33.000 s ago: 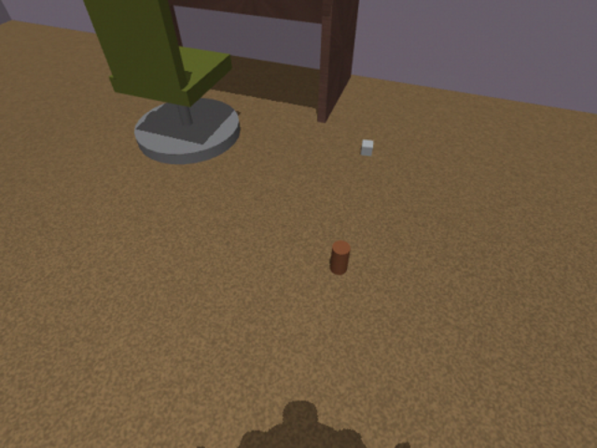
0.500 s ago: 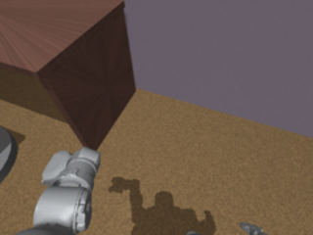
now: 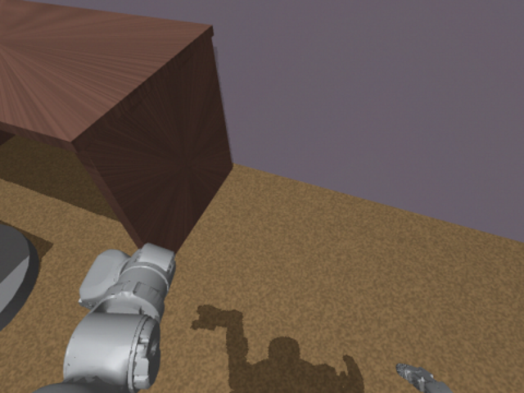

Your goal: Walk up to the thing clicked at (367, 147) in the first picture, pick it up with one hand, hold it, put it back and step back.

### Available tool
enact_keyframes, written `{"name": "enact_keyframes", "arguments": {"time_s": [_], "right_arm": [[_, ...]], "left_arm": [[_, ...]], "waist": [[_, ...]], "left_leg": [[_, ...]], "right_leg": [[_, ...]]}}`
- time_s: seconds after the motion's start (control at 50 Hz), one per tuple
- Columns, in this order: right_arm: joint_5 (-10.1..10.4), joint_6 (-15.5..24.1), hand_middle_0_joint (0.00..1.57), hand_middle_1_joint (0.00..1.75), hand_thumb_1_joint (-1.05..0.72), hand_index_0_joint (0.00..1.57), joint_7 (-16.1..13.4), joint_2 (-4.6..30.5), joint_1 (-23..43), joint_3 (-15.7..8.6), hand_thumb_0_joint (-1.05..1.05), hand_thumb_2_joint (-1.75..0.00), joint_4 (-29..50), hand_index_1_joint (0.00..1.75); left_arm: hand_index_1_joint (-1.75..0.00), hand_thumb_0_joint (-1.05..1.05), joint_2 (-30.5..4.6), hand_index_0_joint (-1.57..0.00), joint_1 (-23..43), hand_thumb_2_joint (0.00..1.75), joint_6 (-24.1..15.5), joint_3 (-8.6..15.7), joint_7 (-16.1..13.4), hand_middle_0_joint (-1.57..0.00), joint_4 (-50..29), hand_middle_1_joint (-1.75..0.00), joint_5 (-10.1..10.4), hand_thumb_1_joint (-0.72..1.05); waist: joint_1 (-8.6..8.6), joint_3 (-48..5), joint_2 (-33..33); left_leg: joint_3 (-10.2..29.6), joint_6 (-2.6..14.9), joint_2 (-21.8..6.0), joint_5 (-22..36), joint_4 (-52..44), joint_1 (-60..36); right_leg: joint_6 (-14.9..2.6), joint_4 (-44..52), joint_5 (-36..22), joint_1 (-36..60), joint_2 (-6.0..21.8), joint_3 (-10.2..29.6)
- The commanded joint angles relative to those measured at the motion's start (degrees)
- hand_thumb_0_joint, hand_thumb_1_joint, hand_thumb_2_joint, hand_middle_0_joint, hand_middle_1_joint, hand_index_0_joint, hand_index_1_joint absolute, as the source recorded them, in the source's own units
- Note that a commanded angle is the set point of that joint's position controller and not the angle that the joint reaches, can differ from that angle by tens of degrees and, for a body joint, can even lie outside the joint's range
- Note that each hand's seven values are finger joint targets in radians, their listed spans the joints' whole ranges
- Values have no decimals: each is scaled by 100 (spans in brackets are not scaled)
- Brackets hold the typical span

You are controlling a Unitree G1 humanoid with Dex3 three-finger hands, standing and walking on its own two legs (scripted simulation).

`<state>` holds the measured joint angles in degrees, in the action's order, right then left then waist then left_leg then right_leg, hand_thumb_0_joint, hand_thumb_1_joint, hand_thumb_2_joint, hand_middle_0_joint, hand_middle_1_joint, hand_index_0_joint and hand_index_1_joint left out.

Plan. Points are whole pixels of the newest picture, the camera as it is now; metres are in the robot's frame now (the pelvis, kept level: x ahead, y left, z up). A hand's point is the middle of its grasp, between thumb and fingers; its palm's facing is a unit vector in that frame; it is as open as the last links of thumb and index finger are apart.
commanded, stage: hold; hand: left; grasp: from above
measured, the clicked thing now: (132, 287) +0.34 +0.24 -0.05
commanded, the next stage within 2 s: crouch in 1.26 s
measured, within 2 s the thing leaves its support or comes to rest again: neither
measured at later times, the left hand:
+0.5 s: hand (129, 299) +0.30 +0.22 -0.02, palm faces -0.05 -0.43 -0.90, open 9.3 cm
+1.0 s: hand (123, 297) +0.30 +0.23 -0.02, palm faces -0.06 -0.44 -0.90, open 9.3 cm
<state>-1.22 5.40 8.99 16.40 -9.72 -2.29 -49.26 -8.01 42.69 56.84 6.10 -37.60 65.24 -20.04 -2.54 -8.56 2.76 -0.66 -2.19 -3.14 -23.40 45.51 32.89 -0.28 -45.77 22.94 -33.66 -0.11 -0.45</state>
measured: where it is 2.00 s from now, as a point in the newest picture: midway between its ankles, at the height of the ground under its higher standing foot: outside the picture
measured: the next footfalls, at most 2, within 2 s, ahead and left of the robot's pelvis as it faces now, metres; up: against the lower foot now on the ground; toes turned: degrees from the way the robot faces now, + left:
none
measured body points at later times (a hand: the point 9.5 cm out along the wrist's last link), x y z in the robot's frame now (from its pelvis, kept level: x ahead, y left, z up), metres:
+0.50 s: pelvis -0.01 +0.00 +0.01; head +0.00 -0.02 +0.46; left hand +0.30 +0.24 +0.03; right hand +0.13 -0.25 -0.11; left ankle -0.01 +0.14 -0.71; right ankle -0.01 -0.11 -0.71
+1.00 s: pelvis +0.00 +0.01 +0.02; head +0.01 -0.01 +0.46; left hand +0.31 +0.25 +0.04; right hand +0.16 -0.24 -0.10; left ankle -0.01 +0.14 -0.71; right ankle -0.01 -0.11 -0.71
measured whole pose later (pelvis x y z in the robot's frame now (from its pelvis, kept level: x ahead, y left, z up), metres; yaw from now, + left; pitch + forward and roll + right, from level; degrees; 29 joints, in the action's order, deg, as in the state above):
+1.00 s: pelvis +0.00 +0.01 +0.02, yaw +0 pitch +7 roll +0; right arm 0.3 5.6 8.2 16.1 -5.7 0.0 -48.8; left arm -6.2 38.3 59.7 0.7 -35.0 57.9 -20.5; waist -0.9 -6.1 2.5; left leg -0.7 -1.6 -2.4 -20.0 38.5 25.5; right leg 0.2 -38.6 19.6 -26.1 0.5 -0.5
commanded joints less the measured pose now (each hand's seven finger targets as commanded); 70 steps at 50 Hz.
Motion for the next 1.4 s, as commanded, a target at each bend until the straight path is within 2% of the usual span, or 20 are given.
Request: {"name": "enact_keyframes", "arguments": {"time_s": [0.0, 0.08, 0.22, 0.3, 0.38, 0.4, 0.46, 0.5, 0.62, 0.66, 0.74, 0.88, 0.94, 1.0, 1.16, 1.22, 1.26, 1.32, 1.36, 1.38], "right_arm": [[93, 203, 20, 30, -90, 20, -18, 776, 272, -228, 0, -90, 610, 30], [107, 218, 20, 30, -90, 20, -24, 765, 328, -217, 0, -90, 635, 30], [105, 275, 20, 30, -90, 20, -88, 791, 612, -118, 0, -90, 669, 30], [115, 258, 20, 30, -90, 20, -110, 812, 703, -109, 0, -90, 702, 30], [122, 286, 20, 30, -90, 20, -123, 787, 816, -66, 0, -90, 664, 30], [125, 284, 20, 30, -90, 20, -129, 767, 758, -54, 0, -90, 644, 30], [133, 309, 20, 30, -90, 20, -121, 738, 869, -46, 0, -90, 658, 30], [137, 324, 20, 30, -90, 20, -115, 723, 905, -47, 0, -90, 661, 30], [155, 316, 20, 30, -90, 20, -65, 722, 945, -58, 0, -90, 675, 30], [155, 324, 20, 30, -90, 20, -46, 678, 890, -23, 0, -90, 644, 30], [194, 353, 20, 30, -90, 20, -62, 687, 1021, -13, 0, -90, 714, 30], [200, 306, 20, 30, -90, 20, -116, 762, 1067, -42, 0, -90, 814, 30], [218, 282, 20, 30, -90, 20, -126, 772, 1010, -27, 0, -90, 752, 30], [203, 319, 20, 30, -90, 20, -122, 716, 997, -40, 0, -90, 698, 30], [227, 313, 20, 30, -90, 20, -56, 682, 953, -86, 0, -90, 706, 30], [224, 318, 20, 30, -90, 20, -49, 660, 877, -69, 0, -90, 681, 30], [225, 305, 20, 30, -90, 20, -53, 720, 812, -109, 0, -90, 725, 30], [209, 312, 20, 30, -90, 20, -73, 724, 812, -131, 0, -90, 748, 30], [214, 271, 20, 30, -84, 20, -77, 714, 854, -130, 0, -88, 762, 30], [223, 265, 20, 30, -85, 20, -67, 687, 834, -122, 0, -89, 783, 30]], "left_arm": [[-58, 0, -940, -92, 1915, 69, 122, -100, -142, -97, -675, -52, -324, 55], [-60, 0, -782, -90, 1949, 71, 76, -202, -122, -96, -913, -54, -328, 53], [-67, 0, -916, -94, 2227, 75, -50, -415, -169, -99, -1500, -62, -372, 61], [-68, 0, -930, -88, 2048, 73, 12, -440, -167, -92, -1630, -64, -331, 54], [-68, 0, -863, -91, 1997, 74, 134, -477, -178, -95, -1288, -63, -251, 58], [-68, 0, -921, -90, 2136, 75, 113, -441, -164, -94, -1579, -63, -243, 55], [-69, 0, -710, -91, 2050, 77, 220, -455, -115, -96, -1071, -64, -158, 58], [-69, 0, -794, -94, 1979, 79, 278, -394, -105, -99, -970, -63, -143, 60], [-63, 0, -758, -94, 1901, 74, 291, -429, 34, -100, -813, -57, -299, 59], [-63, 0, -925, -95, 1974, 74, 251, -412, 24, -101, -1011, -58, -357, 61], [-64, 0, -753, -96, 1962, 73, 212, -585, 10, -100, -1295, -59, -388, 62], [-68, 0, -733, -92, 2143, 73, 168, -666, 16, -95, -1950, -64, -390, 58], [-67, 0, -815, -93, 2217, 75, 255, -634, 26, -98, -1666, -62, -412, 59], [-67, 0, -793, -97, 2123, 76, 315, -544, 41, -102, -1295, -62, -367, 64], [-66, 0, -566, -98, 1910, 78, 282, -533, 222, -104, -888, -60, -402, 65], [-65, 0, -630, -100, 2048, 78, 173, -579, 201, -106, -974, -59, -453, 66], [-64, 0, -673, -96, 2024, 72, 103, -561, 161, -101, -1051, -59, -503, 61], [-63, 0, -683, -99, 2217, 69, 12, -607, 63, -103, -1395, -58, -521, 65], [-69, 0, -602, -95, 2171, 84, 0, -654, 1, -96, -1469, -68, -535, 67], [-71, 0, -701, -95, 2090, 77, 22, -595, -33, -94, -1391, -72, -527, 66]], "waist": [[-10, -1604, -535], [-60, -1795, -577], [-41, -1698, -238], [8, -1869, -299], [33, -1464, -396], [16, -1491, -378], [21, -1345, -541], [118, -1242, -522], [90, -1540, -666], [146, -1549, -622], [104, -1359, -467], [98, -1863, -155], [57, -1585, -405], [180, -1435, -440], [184, -1664, -368], [167, -1455, -453], [106, -1618, -571], [100, -1745, -352], [104, -1779, -359], [153, -1809, -440]], "left_leg": [[-227, 127, 365, 1845, -446, -725], [-216, 135, 349, 1973, -467, -846], [-177, 125, 315, 1338, -745, -1082], [-161, 145, 333, 1537, -757, -1180], [-164, 141, 319, 1254, -841, -1032], [-142, 144, 318, 1301, -858, -1087], [-191, 148, 319, 1306, -863, -972], [-231, 137, 344, 1303, -865, -908], [-214, 157, 337, 1699, -868, -1021], [-211, 153, 320, 1776, -907, -1037], [-200, 163, 327, 1478, -1029, -1170], [-95, 124, 305, 2111, -1109, -1605], [-132, 161, 340, 1999, -1076, -1493], [-146, 138, 328, 1960, -1124, -1309], [-148, 100, 303, 2581, -1089, -1440], [-173, 130, 304, 2373, -1113, -1332], [-172, 161, 325, 2478, -1046, -1411], [-161, 162, 323, 2355, -1059, -1451], [-175, 171, 347, 2340, -1016, -1493], [-173, 183, 354, 2187, -1010, -1359]], "right_leg": [[122, 691, -2531, 1115, -172, -62], [133, 655, -2812, 1240, -158, -62], [63, 893, -1550, 1177, -197, -66], [73, 882, -1799, 1381, -202, -83], [89, 1022, -1433, 1247, -197, -43], [74, 1051, -1444, 1236, -196, -42], [99, 1106, -1464, 1218, -180, 4], [97, 1162, -1452, 1277, -154, 18], [128, 1124, -2125, 1521, -126, 22], [104, 1100, -2215, 1616, -131, -35], [63, 1238, -1643, 1443, -151, -29], [9, 1010, -2254, 1730, -211, -147], [53, 1154, -2209, 1647, -198, -113], [40, 1132, -2123, 1621, -181, -125], [23, 1022, -2788, 1737, -176, -142], [25, 1115, -2680, 1684, -162, -143], [55, 1069, -2981, 1751, -155, -123], [18, 1028, -2783, 1724, -165, -105], [29, 1052, -2787, 1674, -163, -96], [26, 1057, -2686, 1748, -131, -79]]}}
